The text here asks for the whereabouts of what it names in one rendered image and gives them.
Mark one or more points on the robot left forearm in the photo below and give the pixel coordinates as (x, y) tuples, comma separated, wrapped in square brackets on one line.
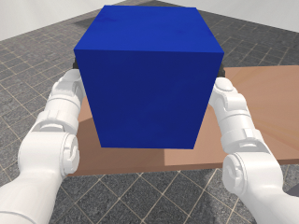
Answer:
[(62, 108)]

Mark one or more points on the robot right upper arm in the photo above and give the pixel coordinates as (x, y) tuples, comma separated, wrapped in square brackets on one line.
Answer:
[(256, 179)]

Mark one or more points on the carton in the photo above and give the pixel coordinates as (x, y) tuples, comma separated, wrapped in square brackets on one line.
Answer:
[(148, 73)]

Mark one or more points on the robot right forearm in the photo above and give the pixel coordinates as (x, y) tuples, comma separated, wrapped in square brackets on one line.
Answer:
[(238, 133)]

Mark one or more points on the right robot hand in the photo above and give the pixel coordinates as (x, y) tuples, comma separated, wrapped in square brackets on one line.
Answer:
[(221, 72)]

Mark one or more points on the table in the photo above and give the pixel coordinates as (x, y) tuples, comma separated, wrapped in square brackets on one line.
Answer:
[(272, 97)]

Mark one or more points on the left robot hand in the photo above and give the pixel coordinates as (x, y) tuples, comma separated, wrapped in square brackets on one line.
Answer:
[(75, 64)]

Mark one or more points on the robot left upper arm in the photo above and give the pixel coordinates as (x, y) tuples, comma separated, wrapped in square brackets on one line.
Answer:
[(46, 158)]

